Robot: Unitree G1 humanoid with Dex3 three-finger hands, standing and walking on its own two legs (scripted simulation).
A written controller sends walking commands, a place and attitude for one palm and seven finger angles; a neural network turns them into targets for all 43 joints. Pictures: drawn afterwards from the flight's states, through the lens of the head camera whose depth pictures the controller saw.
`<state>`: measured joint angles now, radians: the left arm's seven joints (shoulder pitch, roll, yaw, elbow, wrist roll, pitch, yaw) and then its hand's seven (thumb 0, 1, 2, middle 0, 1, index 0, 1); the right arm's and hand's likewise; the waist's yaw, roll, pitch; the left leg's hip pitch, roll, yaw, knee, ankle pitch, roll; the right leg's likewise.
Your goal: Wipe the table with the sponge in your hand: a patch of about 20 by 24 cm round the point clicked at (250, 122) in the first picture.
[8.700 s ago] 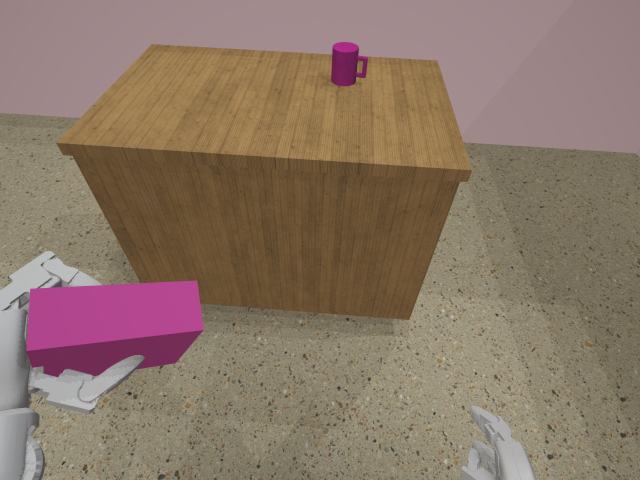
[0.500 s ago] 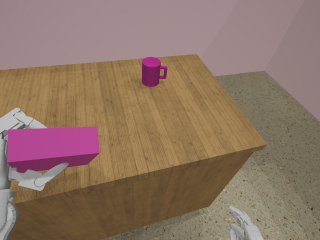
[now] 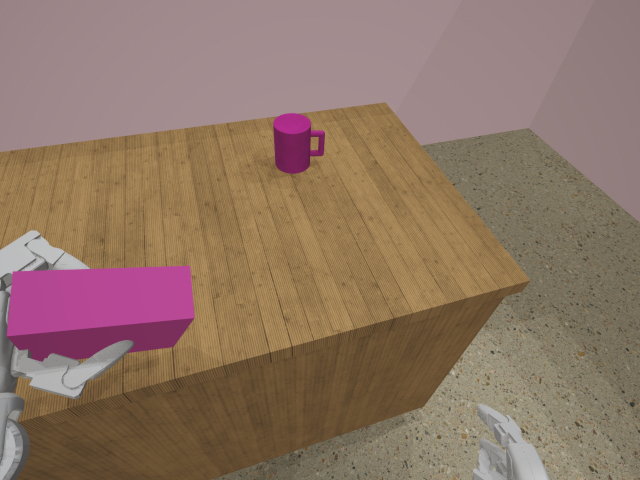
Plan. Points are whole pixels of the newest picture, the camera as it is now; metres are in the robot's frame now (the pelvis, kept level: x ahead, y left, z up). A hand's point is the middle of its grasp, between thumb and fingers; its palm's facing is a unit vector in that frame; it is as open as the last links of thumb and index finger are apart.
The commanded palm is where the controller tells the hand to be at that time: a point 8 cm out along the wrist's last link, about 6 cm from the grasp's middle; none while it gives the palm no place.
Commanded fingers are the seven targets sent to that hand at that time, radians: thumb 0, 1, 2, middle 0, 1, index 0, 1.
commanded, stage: shuffle to correct the standing spot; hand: left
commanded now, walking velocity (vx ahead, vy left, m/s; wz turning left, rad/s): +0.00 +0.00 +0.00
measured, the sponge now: (135, 314) +0.23 +0.21 +0.14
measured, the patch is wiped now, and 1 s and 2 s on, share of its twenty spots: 0.00 0.00 0.00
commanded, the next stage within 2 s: come to a stop and stand still in 0.50 s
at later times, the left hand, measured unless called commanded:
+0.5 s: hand (132, 304) +0.23 +0.20 +0.17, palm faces +0.31 -0.89 -0.33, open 9.5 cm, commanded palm +0.17 +0.24 +0.18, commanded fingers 0.00 0.10 1.30 -1.20 -1.60 -1.20 -1.60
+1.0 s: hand (158, 317) +0.23 +0.18 +0.15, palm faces +0.32 -0.85 -0.41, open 9.5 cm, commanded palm +0.18 +0.22 +0.18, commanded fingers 0.00 0.10 1.30 -1.20 -1.60 -1.20 -1.60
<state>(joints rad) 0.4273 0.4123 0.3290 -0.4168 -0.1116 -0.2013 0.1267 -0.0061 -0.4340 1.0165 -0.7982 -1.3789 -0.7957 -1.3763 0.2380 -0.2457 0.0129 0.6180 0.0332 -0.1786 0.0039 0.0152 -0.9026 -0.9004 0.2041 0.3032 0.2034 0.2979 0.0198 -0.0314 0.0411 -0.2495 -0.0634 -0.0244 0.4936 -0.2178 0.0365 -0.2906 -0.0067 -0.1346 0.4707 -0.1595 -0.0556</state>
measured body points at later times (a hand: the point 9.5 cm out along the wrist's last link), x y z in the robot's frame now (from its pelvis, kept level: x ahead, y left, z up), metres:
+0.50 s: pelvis +0.00 -0.03 +0.00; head +0.00 -0.02 +0.45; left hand +0.21 +0.24 +0.19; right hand +0.17 -0.25 -0.07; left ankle +0.03 +0.09 -0.74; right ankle +0.06 -0.08 -0.74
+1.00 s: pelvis +0.01 -0.05 +0.00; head +0.02 -0.07 +0.45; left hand +0.20 +0.22 +0.18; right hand +0.18 -0.30 -0.08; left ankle +0.03 +0.09 -0.74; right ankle +0.06 -0.08 -0.74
